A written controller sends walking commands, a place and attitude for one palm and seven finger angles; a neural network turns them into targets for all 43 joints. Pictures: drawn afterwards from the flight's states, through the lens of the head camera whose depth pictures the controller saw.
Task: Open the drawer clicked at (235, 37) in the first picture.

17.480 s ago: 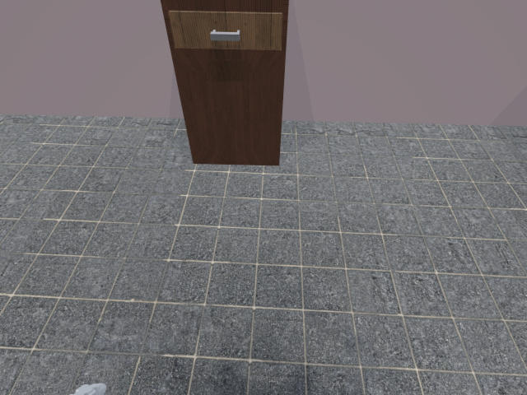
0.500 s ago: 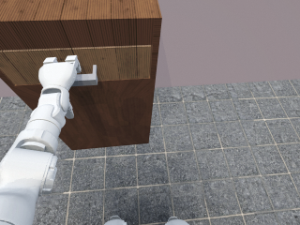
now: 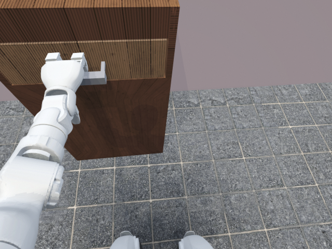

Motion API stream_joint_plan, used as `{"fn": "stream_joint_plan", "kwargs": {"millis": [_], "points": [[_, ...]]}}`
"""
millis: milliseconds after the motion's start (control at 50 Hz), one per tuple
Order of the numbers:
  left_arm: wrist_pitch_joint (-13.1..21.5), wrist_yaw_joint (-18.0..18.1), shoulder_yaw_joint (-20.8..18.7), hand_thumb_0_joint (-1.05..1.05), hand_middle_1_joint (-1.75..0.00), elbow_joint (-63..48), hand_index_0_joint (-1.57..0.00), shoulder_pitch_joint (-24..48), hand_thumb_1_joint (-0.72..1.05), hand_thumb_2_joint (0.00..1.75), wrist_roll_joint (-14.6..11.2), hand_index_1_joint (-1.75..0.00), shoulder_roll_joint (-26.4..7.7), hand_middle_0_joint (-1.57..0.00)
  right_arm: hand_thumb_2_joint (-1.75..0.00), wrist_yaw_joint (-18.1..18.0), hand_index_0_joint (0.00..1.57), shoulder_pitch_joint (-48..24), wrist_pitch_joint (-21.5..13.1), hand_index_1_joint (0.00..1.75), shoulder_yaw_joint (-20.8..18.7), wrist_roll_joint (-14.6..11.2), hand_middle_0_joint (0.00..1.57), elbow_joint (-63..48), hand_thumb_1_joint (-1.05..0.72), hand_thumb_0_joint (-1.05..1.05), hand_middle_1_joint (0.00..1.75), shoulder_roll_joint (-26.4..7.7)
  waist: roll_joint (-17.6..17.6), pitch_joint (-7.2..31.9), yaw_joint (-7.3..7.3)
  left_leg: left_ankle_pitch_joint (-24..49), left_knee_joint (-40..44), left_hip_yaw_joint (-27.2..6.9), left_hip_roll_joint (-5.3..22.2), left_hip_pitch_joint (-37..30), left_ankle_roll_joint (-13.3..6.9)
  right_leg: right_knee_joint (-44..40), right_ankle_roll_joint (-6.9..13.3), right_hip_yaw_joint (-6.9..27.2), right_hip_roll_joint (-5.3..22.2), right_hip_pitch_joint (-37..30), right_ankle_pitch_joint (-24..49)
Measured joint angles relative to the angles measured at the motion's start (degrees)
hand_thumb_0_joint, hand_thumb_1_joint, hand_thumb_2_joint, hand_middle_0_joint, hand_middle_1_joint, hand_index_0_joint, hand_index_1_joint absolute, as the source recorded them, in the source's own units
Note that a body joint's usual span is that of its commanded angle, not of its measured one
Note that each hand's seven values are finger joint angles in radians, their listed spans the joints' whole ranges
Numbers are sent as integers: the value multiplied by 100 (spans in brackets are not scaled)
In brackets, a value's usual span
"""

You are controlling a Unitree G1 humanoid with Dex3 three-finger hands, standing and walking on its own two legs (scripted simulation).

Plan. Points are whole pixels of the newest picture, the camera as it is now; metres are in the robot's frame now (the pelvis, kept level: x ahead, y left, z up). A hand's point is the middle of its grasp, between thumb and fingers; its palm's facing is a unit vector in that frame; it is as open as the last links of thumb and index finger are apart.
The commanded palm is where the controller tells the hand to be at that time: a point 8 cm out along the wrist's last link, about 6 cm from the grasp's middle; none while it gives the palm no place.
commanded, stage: lower the fingers behind the handle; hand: left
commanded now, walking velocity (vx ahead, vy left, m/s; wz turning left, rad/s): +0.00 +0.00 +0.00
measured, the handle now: (84, 72) +0.58 +0.19 +0.03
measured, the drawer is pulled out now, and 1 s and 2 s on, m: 0.00 0.00 0.00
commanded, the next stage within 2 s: lift the fingers back up to retry in 0.18 s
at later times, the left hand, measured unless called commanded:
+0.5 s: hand (71, 88) +0.51 +0.21 +0.04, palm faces -0.06 -0.04 -1.00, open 13.9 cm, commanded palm +0.50 +0.20 +0.10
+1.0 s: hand (67, 70) +0.52 +0.20 +0.10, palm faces -0.05 -0.05 -1.00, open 13.9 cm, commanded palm +0.50 +0.20 +0.15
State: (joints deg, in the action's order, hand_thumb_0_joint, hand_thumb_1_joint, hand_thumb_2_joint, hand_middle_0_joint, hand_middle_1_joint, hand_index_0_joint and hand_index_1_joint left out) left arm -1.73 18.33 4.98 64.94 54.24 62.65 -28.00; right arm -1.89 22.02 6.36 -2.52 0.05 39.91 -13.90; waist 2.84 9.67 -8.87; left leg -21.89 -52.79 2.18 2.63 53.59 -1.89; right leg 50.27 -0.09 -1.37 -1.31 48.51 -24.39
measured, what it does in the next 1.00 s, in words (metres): stands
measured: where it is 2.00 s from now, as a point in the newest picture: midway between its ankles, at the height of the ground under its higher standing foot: outside the picture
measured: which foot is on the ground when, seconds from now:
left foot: down 0.00-1.00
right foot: down 0.00-1.00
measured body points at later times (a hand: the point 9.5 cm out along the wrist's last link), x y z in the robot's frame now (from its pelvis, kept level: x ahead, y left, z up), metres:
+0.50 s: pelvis +0.00 +0.00 +0.01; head +0.11 +0.01 +0.44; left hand +0.51 +0.20 +0.10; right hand -0.02 -0.27 -0.12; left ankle +0.02 +0.10 -0.68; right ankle -0.01 -0.13 -0.68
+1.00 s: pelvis +0.04 -0.01 +0.03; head +0.11 -0.01 +0.47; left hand +0.52 +0.20 +0.15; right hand +0.06 -0.28 -0.10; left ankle +0.02 +0.10 -0.68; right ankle -0.01 -0.13 -0.68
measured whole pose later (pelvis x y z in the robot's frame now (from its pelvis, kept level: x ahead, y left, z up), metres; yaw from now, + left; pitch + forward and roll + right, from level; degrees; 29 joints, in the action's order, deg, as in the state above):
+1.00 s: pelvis +0.04 -0.01 +0.03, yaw +0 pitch +17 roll -1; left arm -2.1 11.1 4.6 57.3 49.0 59.3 -26.1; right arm -2.1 20.1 8.2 -3.1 -1.1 40.0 -14.3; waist 3.3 8.7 -6.3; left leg -19.9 -40.7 2.8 2.0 37.8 -1.1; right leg 38.3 0.4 -0.7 -1.1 33.0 -22.3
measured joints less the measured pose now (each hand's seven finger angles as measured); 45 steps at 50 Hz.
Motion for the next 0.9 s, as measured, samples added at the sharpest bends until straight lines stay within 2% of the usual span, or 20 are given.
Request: {"fn": "stream_joint_plan", "kwargs": {"millis": [320,400,540,640,760,900], "points": [[-9,-21,41,0,-128,38,-32,84,-49,30,-28,-120,-59,-24,-90,-33,21,78,-38,30,22,-15,20,51,-91,1,30,1,25,-26,-23,30,-15,-17,4,75,4,14,4,-12,-8,70,27],[-2,-126,-36,0,-128,-56,-32,25,-49,30,-101,-120,-69,-24,-90,-43,21,60,-33,30,11,-18,20,69,-91,1,30,15,32,-43,-20,43,49,-7,9,5,5,-57,4,-1,-14,3,49],[113,-265,-163,0,-123,-225,-32,-192,-49,30,-165,-120,-34,-27,-90,-69,21,68,-52,30,-4,-22,20,95,-91,1,30,33,41,-80,2,81,307,13,10,-318,13,-353,4,22,-23,-326,119],[187,-220,-195,0,-121,-444,-32,-360,-49,30,-148,-120,54,-30,-90,-51,21,74,-42,30,-40,-14,20,137,-91,1,30,27,46,-81,52,91,491,17,-6,-572,22,-559,6,26,-15,-589,140],[8,-213,-195,0,-120,-599,-32,-440,-49,30,-189,-120,140,-31,-90,1,21,9,30,30,-75,-31,20,163,-91,1,30,3,61,-67,123,109,731,39,-25,-911,34,-797,11,47,-3,-920,163],[-129,-565,-76,0,-120,-765,-32,-500,-49,30,-319,-120,181,-32,-90,-4,21,-101,131,30,-78,-89,20,94,-91,1,30,-19,69,-81,203,168,1059,53,-53,-1369,58,-1095,27,60,16,-1361,208]]}}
